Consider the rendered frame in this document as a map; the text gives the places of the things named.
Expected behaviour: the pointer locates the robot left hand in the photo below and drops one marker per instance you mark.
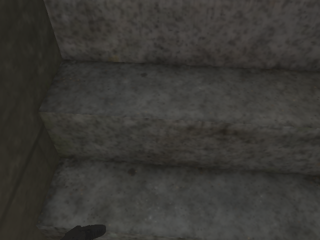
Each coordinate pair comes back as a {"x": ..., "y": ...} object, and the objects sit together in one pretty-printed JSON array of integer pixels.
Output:
[{"x": 88, "y": 232}]

